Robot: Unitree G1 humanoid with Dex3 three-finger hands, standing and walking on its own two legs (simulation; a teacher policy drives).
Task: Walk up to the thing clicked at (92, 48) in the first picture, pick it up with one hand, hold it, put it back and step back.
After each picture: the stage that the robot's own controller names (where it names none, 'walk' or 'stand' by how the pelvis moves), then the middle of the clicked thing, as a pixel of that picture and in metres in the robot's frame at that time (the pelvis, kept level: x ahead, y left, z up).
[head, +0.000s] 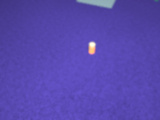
stand; (91, 48) +1.32 -0.13 -0.72
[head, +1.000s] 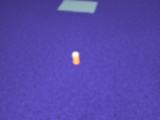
walk; (75, 58) +1.18 +0.15 -0.70
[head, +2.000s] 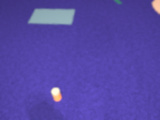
walk; (56, 94) +0.68 +0.28 -0.71
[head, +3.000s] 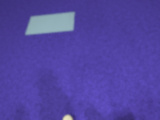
walk; out of the picture +0.40 +0.22 -0.69
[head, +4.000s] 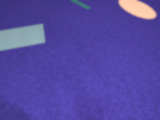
stand; out of the picture +0.33 +0.17 -0.71
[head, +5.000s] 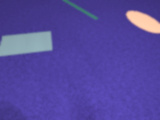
stand; out of the picture +0.29 +0.12 -0.73
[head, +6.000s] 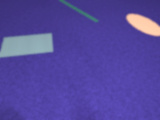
stand; out of the picture +0.31 +0.12 -0.73
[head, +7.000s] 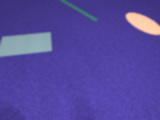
stand; out of the picture +0.30 +0.13 -0.73
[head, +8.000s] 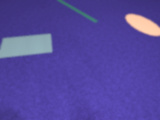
stand; out of the picture +0.30 +0.13 -0.73
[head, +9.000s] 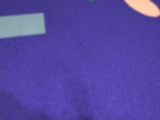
go down; out of the picture +0.31 +0.13 -0.70
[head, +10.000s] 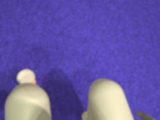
go down; (27, 80) +0.38 +0.18 -0.30
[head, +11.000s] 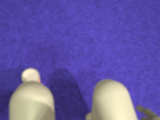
close in; (31, 79) +0.37 +0.18 -0.29
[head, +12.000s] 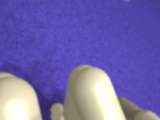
close in; out of the picture +0.36 +0.21 -0.22
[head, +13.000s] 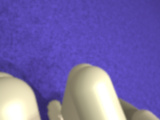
close; out of the picture +0.36 +0.22 -0.22
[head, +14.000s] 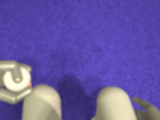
lift; (19, 84) +0.31 +0.22 -0.07
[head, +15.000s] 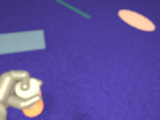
hold; (30, 98) +0.31 +0.17 +0.03
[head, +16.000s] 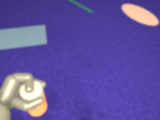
hold; (34, 99) +0.31 +0.16 +0.01
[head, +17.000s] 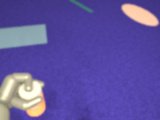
hold; (33, 99) +0.31 +0.17 +0.00
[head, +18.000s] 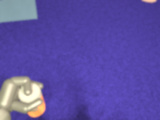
crouch; (33, 100) +0.31 +0.17 -0.06
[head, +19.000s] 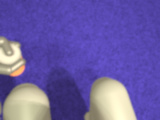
lower; (12, 60) +0.41 +0.20 -0.12
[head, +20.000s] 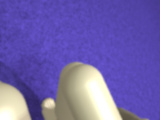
lower; out of the picture +0.40 +0.25 -0.23
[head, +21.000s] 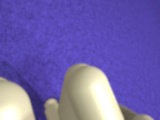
lower; out of the picture +0.39 +0.25 -0.22
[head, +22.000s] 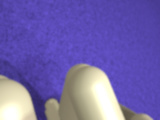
lower; out of the picture +0.38 +0.25 -0.22
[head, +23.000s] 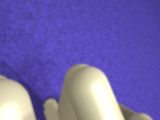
lower; out of the picture +0.38 +0.25 -0.22
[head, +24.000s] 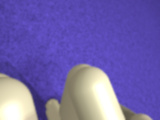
open; out of the picture +0.36 +0.24 -0.23
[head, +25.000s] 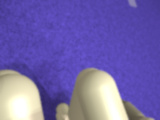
stand; out of the picture +0.36 +0.23 -0.23
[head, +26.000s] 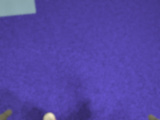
stand; out of the picture +0.33 +0.16 -0.58
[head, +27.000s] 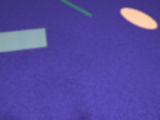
stand; out of the picture +0.33 +0.15 -0.66
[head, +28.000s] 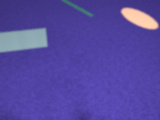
stand; out of the picture +0.32 +0.15 -0.66
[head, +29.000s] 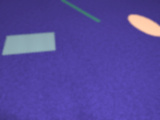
stand; out of the picture +0.34 +0.13 -0.71
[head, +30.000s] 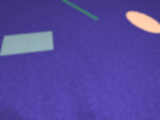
stand; out of the picture +0.32 +0.14 -0.72
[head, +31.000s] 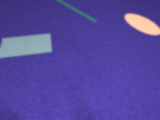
stand; out of the picture +0.31 +0.15 -0.73
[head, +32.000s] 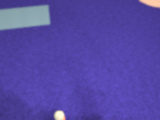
walk; (60, 117) +0.39 +0.16 -0.70
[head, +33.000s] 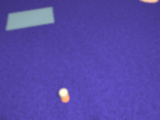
walk; (64, 95) +0.62 +0.21 -0.70
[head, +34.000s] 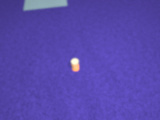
stand; (75, 64) +0.91 +0.11 -0.70
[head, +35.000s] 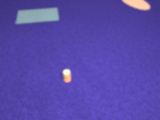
stand; (67, 75) +0.93 +0.13 -0.72
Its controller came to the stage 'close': yes
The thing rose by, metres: 0.70
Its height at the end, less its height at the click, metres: +0.00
